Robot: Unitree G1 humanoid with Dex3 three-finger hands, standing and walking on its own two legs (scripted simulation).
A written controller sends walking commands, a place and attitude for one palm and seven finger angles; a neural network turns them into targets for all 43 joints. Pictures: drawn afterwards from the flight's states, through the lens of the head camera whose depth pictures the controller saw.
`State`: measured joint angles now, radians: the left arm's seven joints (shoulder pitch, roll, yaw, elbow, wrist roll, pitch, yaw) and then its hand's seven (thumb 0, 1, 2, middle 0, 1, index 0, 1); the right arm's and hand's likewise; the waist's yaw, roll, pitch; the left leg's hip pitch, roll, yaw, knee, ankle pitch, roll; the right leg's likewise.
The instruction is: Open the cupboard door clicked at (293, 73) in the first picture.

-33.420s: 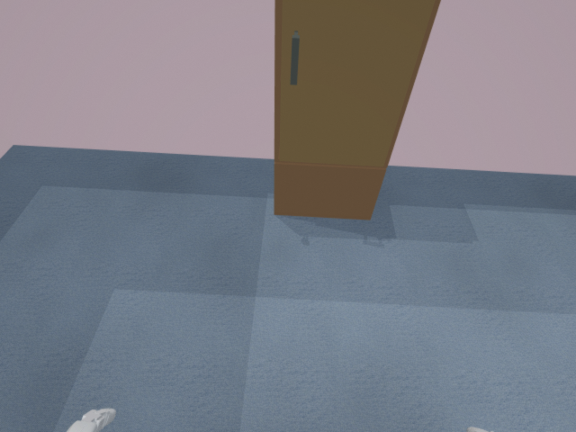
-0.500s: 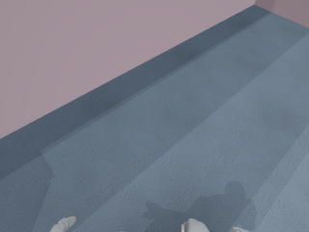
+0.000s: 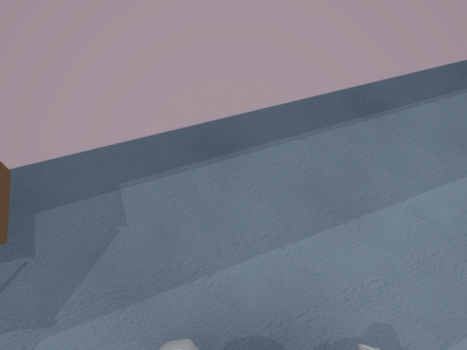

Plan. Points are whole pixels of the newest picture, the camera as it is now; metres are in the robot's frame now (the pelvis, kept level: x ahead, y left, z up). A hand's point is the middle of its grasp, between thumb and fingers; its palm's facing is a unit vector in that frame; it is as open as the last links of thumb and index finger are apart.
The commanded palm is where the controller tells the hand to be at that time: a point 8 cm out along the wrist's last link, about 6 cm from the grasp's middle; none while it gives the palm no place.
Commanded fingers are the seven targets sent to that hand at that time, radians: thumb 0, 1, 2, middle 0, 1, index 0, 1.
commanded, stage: turn to face it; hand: left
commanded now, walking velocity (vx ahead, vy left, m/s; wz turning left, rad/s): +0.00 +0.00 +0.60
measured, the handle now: out of the picture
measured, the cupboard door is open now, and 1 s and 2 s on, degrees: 43 43 43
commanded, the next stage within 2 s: take the last steps up to it in 1.82 s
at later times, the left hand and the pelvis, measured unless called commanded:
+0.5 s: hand out of the picture +0.10 +0.19 -0.14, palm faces +0.24 -0.93 -0.28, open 7.4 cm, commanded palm none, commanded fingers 0.00 0.90 0.90 -0.20 -0.30 -0.20 -0.30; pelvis +0.02 -0.04 +0.00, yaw +15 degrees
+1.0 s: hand out of the picture -0.10 +0.14 -0.18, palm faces +0.61 -0.76 -0.24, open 7.3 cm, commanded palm none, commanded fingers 0.00 0.90 0.90 -0.20 -0.30 -0.20 -0.30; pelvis +0.02 -0.04 +0.00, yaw +36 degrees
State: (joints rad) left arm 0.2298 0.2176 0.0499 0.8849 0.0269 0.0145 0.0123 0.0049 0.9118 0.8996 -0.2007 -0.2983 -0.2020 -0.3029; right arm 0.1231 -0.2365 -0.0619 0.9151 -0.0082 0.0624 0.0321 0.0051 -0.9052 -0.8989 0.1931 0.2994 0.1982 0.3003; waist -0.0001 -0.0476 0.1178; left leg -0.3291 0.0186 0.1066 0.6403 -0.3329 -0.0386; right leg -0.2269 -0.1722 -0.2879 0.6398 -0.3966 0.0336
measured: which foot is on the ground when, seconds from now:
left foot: down 0.00-0.48, up 0.50-0.96, down 0.98-1.00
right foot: down 0.00-0.00, up 0.02-0.46, down 0.48-0.98, up 1.00-1.00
